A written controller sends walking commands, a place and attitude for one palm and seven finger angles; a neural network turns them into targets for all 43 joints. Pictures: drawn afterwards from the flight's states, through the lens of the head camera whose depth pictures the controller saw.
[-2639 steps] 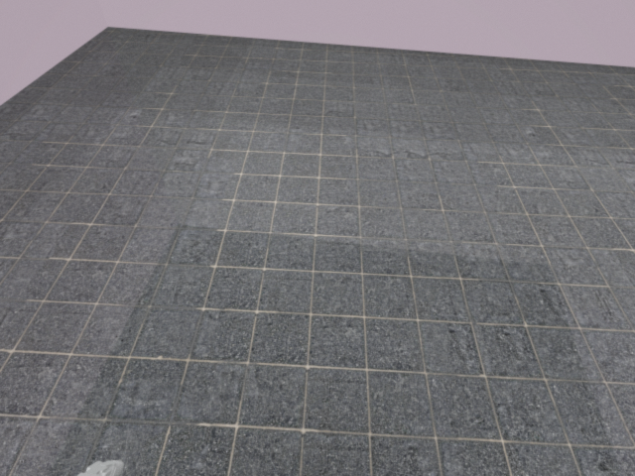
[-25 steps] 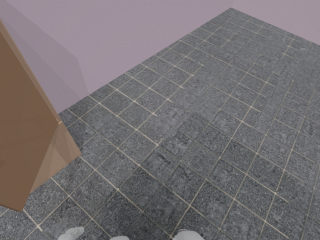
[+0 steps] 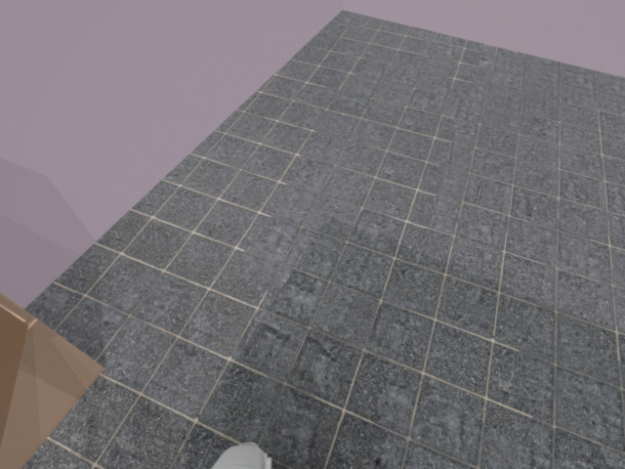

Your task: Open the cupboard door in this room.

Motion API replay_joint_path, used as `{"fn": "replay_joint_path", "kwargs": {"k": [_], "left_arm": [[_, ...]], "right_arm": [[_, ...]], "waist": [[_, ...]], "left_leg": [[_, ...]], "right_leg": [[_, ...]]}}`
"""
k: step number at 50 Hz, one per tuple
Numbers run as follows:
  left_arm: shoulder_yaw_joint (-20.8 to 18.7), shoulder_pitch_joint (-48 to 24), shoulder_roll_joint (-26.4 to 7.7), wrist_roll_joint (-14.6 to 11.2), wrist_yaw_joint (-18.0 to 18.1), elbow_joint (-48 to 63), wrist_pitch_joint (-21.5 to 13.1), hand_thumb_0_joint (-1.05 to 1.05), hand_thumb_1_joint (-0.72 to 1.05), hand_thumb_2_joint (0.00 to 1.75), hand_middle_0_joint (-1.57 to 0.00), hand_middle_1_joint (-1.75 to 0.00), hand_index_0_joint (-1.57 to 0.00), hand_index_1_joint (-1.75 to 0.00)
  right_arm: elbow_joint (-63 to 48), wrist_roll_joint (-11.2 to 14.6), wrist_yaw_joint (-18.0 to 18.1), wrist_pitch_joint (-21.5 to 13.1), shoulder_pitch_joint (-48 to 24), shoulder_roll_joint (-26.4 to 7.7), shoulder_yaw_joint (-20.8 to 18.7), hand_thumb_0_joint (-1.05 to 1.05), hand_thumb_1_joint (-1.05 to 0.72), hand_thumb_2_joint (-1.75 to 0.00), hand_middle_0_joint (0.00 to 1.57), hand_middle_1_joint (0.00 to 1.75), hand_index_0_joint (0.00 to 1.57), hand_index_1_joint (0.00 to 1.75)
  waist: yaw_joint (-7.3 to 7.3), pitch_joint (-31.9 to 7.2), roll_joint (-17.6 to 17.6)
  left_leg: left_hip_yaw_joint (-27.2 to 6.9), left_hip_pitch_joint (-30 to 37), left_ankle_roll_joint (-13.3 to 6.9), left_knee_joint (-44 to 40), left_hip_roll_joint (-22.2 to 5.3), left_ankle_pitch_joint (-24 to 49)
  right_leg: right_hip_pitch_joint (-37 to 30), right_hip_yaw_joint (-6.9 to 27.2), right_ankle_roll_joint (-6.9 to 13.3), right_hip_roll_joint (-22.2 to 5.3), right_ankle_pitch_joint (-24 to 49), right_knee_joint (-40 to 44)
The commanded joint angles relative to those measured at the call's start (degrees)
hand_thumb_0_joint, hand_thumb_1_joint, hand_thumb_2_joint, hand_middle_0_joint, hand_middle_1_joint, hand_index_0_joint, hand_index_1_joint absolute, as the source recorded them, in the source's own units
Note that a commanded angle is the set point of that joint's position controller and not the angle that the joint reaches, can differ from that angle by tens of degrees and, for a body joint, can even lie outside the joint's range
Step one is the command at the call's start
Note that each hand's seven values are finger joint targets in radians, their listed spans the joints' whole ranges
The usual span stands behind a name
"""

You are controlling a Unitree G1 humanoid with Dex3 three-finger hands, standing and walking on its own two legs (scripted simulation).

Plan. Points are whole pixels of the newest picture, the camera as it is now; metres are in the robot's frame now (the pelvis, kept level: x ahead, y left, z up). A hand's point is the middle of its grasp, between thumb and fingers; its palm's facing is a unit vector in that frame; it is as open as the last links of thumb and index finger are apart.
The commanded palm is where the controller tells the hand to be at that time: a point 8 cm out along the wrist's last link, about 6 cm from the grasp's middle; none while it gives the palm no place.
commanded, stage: walk to a spot facing it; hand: left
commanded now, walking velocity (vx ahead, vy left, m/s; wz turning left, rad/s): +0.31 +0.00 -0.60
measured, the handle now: out of the picture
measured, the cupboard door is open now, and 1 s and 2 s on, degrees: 40 40 40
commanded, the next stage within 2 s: turn to face it in 1.14 s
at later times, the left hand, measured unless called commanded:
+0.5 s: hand (279, 303) +0.40 +0.09 -0.16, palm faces -0.40 -0.89 -0.21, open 7.4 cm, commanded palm none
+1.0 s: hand (308, 296) +0.42 +0.04 -0.17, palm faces -0.35 -0.92 -0.19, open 7.3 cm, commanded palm none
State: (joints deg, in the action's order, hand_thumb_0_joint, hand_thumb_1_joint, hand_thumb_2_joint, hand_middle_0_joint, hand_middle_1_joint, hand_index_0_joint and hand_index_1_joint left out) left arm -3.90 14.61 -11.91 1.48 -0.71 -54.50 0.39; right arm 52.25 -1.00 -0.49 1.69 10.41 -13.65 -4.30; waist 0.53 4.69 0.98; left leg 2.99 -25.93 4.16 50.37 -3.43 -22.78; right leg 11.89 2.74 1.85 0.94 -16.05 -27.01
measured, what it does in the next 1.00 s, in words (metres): walks ahead, turning right: left foot, then right foot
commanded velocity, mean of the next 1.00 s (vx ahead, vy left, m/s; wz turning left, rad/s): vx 0.35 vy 0.00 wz -0.33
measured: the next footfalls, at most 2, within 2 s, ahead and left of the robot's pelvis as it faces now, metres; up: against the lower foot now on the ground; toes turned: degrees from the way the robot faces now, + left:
left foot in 0.10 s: +0.11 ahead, +0.14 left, +0.00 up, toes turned -1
right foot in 0.54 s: +0.29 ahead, -0.18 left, +0.00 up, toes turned -26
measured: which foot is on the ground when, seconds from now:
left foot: up 0.00-0.08, down 0.10-0.52, up 0.54-1.00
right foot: down 0.00-0.10, up 0.12-0.52, down 0.54-1.00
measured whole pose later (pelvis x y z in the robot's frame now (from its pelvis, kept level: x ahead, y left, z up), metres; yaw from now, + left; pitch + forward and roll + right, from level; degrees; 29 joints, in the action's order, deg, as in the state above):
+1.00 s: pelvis +0.38 -0.14 +0.00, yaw -26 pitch +0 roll +0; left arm -2.4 21.5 -9.8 0.9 0.4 -63.2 -4.1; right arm 55.7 -1.0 -1.5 -1.2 3.8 -10.0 -3.0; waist 2.2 2.8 0.6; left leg 4.4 -30.0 1.9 41.4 -4.4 -11.8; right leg -1.9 -0.7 4.7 4.3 -18.7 -17.0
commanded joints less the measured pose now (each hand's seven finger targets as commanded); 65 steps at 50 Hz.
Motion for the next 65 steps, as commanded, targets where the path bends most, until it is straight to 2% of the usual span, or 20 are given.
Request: {"fn": "replay_joint_path", "kwargs": {"k": [1, 3, 4, 5, 6, 9, 12, 21, 23, 25, 26, 27, 29, 33, 46, 51, 52, 54, 58, 65], "left_arm": [[-3.4, -0.4, -12.1, 0.2, 0.0, 3.4, -1.8, 0.0, 0.9, 0.9, -0.2, -0.3, -0.2, -0.3], [-3.4, -3.1, -10.6, -0.3, -0.3, 4.1, -1.7, 0.0, 0.9, 0.9, -0.2, -0.3, -0.2, -0.3], [-2.6, -4.0, -7.6, -0.5, -0.7, 5.0, -1.7, 0.0, 0.9, 0.9, -0.2, -0.3, -0.2, -0.3], [-1.6, -3.5, -3.4, -1.0, -1.3, 6.4, -1.6, 0.0, 0.9, 0.9, -0.2, -0.3, -0.2, -0.3], [-1.8, -8.6, -5.5, -0.5, -1.7, 9.0, -2.4, 0.0, 0.9, 0.9, -0.2, -0.3, -0.2, -0.3], [-2.1, -7.8, -4.4, 0.7, -2.8, 5.8, -2.1, 0.0, 0.9, 0.9, -0.2, -0.3, -0.2, -0.3], [-0.9, -7.6, -1.9, 0.4, -3.4, 5.1, -1.1, 0.0, 0.9, 0.9, -0.2, -0.3, -0.2, -0.3], [0.0, -18.6, -1.6, 0.1, -3.4, 8.1, -0.6, 0.0, 0.9, 0.9, -0.2, -0.3, -0.2, -0.3], [-0.3, -15.0, -2.8, 0.1, -3.1, 7.1, -0.8, 0.0, 0.9, 0.9, -0.2, -0.3, -0.2, -0.3], [-1.7, 2.2, -6.5, 0.2, -2.2, 2.0, -2.0, 0.0, 0.9, 0.9, -0.2, -0.3, -0.2, -0.3], [-3.7, 11.6, -13.7, 0.5, -1.1, -0.3, -2.6, 0.0, 0.9, 0.9, -0.2, -0.3, -0.2, -0.3], [-4.3, 13.5, -18.1, -1.1, -0.5, -1.4, -2.5, 0.0, 0.9, 0.9, -0.2, -0.3, -0.2, -0.3], [-2.9, 2.9, -13.8, -1.5, 0.5, 1.5, -2.2, 0.0, 0.9, 0.9, -0.2, -0.3, -0.2, -0.3], [-0.9, -5.0, -6.8, -0.5, 0.7, 2.7, -3.6, 0.0, 0.9, 0.9, -0.2, -0.3, -0.2, -0.3], [0.2, 8.8, -5.2, -0.6, 1.3, -5.9, -5.9, 0.0, 0.9, 0.9, -0.2, -0.3, -0.2, -0.3], [-0.2, 8.2, -6.4, -0.7, 1.6, -7.4, -5.7, 0.0, 0.9, 0.9, -0.2, -0.3, -0.2, -0.3], [-0.1, 7.9, -5.8, -1.0, 1.5, -7.0, -5.6, 0.0, 0.9, 0.9, -0.2, -0.3, -0.2, -0.3], [0.8, 9.6, -1.8, -1.6, 0.8, -4.2, -6.1, 0.0, 0.9, 0.9, -0.2, -0.3, -0.2, -0.3], [0.0, 2.8, -0.3, 0.1, -0.3, -3.3, -3.5, 0.0, 0.9, 0.9, -0.2, -0.3, -0.2, -0.3], [0.6, 1.0, 2.6, 0.1, -0.6, -2.4, -1.8, 0.0, 0.9, 0.9, -0.2, -0.3, -0.2, -0.3]], "right_arm": [[-6.3, 0.2, 0.1, -3.1, -1.8, -3.4, -0.5, 0.0, -0.9, -0.9, 0.2, 0.3, 0.2, 0.3], [-4.0, 0.1, 0.9, -4.2, 4.7, -4.4, -0.4, 0.0, -0.9, -0.9, 0.2, 0.3, 0.2, 0.3], [-1.9, -0.2, 1.8, -4.8, 11.2, -8.2, -1.1, 0.0, -0.9, -0.9, 0.2, 0.3, 0.2, 0.3], [-0.7, -1.8, 2.2, -5.2, 18.6, -15.1, -2.5, 0.0, -0.9, -0.9, 0.2, 0.3, 0.2, 0.3], [-1.1, -1.2, 2.8, -4.9, 20.7, -15.3, -2.1, 0.0, -0.9, -0.9, 0.2, 0.3, 0.2, 0.3], [-2.5, -1.2, 2.2, -5.7, 12.0, -7.6, 0.4, 0.0, -0.9, -0.9, 0.2, 0.3, 0.2, 0.3], [-0.4, -0.7, 2.6, -6.6, 14.9, -5.1, 1.4, 0.0, -0.9, -0.9, 0.2, 0.3, 0.2, 0.3], [3.5, -1.5, 2.0, -5.7, 19.5, -5.3, 1.4, 0.0, -0.9, -0.9, 0.2, 0.3, 0.2, 0.3], [3.9, -1.3, 1.9, -5.5, 18.5, -6.7, 1.2, 0.0, -0.9, -0.9, 0.2, 0.3, 0.2, 0.3], [3.1, -0.5, 1.7, -5.3, 14.3, -8.3, 1.1, 0.0, -0.9, -0.9, 0.2, 0.3, 0.2, 0.3], [1.5, 0.7, 0.8, -5.4, 14.5, -4.7, 1.7, 0.0, -0.9, -0.9, 0.2, 0.3, 0.2, 0.3], [-0.5, 1.4, 1.3, -5.3, 12.2, -2.5, 1.6, 0.0, -0.9, -0.9, 0.2, 0.3, 0.2, 0.3], [-0.2, 0.6, 1.3, -5.0, 7.4, -3.3, 0.7, 0.0, -0.9, -0.9, 0.2, 0.3, 0.2, 0.3], [4.3, -0.8, 0.7, -2.3, 13.3, -0.3, 0.9, 0.0, -0.9, -0.9, 0.2, 0.3, 0.2, 0.3], [-1.2, 0.0, -1.0, -4.0, -8.8, -0.3, 0.7, 0.0, -0.9, -0.9, 0.2, 0.3, 0.2, 0.3], [1.9, -0.3, -0.2, -4.9, -1.7, -1.4, 0.5, 0.0, -0.9, -0.9, 0.2, 0.3, 0.2, 0.3], [4.4, -0.8, 0.5, -5.2, 6.9, -3.5, 0.0, 0.0, -0.9, -0.9, 0.2, 0.3, 0.2, 0.3], [6.8, -1.4, 1.4, -5.1, 20.2, -12.3, -1.6, 0.0, -0.9, -0.9, 0.2, 0.3, 0.2, 0.3], [3.6, -0.8, 1.9, -6.0, 8.3, -3.0, 0.9, 0.0, -0.9, -0.9, 0.2, 0.3, 0.2, 0.3], [5.9, -0.6, 1.8, -5.6, 10.6, -2.8, 1.2, 0.0, -0.9, -0.9, 0.2, 0.3, 0.2, 0.3]], "waist": [[0.37, -2.2, 7.1], [-3.23, -3.3, 4.9], [-6.32, -5.5, -4.6], [-8.81, -8.5, -22.8], [-9.25, -5.8, -13.9], [-3.23, 0.7, -10.4], [-2.55, -2.8, -10.9], [-3.62, 1.8, -9.5], [-1.24, -0.2, -8.6], [7.46, -9.2, -5.1], [11.03, -16.6, 8.5], [9.66, -18.6, 14.3], [4.57, -8.1, 5.9], [-3.03, -3.5, 4.9], [1.68, -0.2, 3.2], [-3.51, -2.6, 2.3], [-7.01, -6.8, 0.9], [-8.69, -17.5, -15.0], [-2.29, -0.3, -7.8], [-0.69, -2.0, -6.6]], "left_leg": [[0.0, 3.6, -0.7, -11.2, 1.6, 1.1], [1.0, 18.8, -1.0, -22.6, 2.5, 6.7], [-5.8, 29.7, -3.0, -28.6, -3.6, -0.1], [-29.1, 37.1, -9.3, -36.5, -21.6, -12.7], [-34.5, 32.7, -13.9, -39.8, -27.4, -13.1], [-17.7, 21.5, -9.6, -39.4, -19.1, 2.8], [-2.3, 27.5, -7.1, -34.6, -14.8, 32.3], [8.0, 24.3, -8.4, -35.7, -16.4, 32.1], [9.9, 24.0, -8.0, -29.9, -16.8, 45.0], [12.6, 16.6, -5.0, -8.5, -13.6, 51.1], [14.3, -1.0, -2.6, 11.7, -6.8, 23.8], [7.0, -13.7, -1.0, 30.0, 0.0, -13.4], [-2.3, -15.9, -1.8, 31.3, -6.0, -1.3], [-0.9, -4.0, -0.8, 15.3, -6.7, 6.8], [0.1, -11.6, -1.8, -7.3, -2.7, 11.6], [5.0, 9.1, -4.5, -19.8, 3.3, 12.1], [2.5, 23.7, -6.5, -21.9, 1.3, 16.3], [-30.3, 42.1, -19.3, -29.7, -25.6, 24.7], [-15.2, 14.6, -13.1, -38.5, -18.7, 12.5], [0.3, 9.8, -12.3, -36.4, -12.1, 25.7]], "right_leg": [[0.9, 18.1, 9.3, -12.3, -9.0, 11.5], [10.1, 15.1, 6.3, -8.2, -9.4, 5.8], [18.4, 10.6, 3.6, -3.5, -10.5, -3.7], [30.3, -0.5, -0.2, 4.7, -19.0, -25.1], [32.7, 0.0, -0.3, -0.7, -17.4, -34.0], [32.4, -0.7, -1.4, -5.8, -3.1, -45.3], [32.3, -4.1, -2.4, -5.7, 0.7, -41.6], [21.2, -9.8, 0.3, -3.9, 4.0, -15.5], [12.7, -11.7, 2.1, -1.3, 1.6, -13.6], [-12.7, -11.9, 4.7, 1.2, 3.0, -7.0], [-30.6, 7.2, 9.5, -12.6, -1.1, -1.9], [-33.0, 31.7, 14.6, -26.4, 5.4, 8.3], [-14.2, 24.3, 12.3, -23.2, -4.9, 12.6], [4.3, 6.7, 7.7, -13.7, 0.0, 16.9], [-15.2, 8.0, 9.0, -14.9, 27.6, 13.8], [-11.1, 2.9, 5.8, -11.7, 45.8, 0.6], [-3.0, 1.2, 3.9, -9.7, 42.1, -10.2], [19.9, -4.3, 0.8, 1.7, -14.0, -44.4], [23.9, -0.4, -0.5, -6.8, -3.2, -48.5], [10.0, -7.4, -2.3, -5.7, 3.6, -17.0]]}}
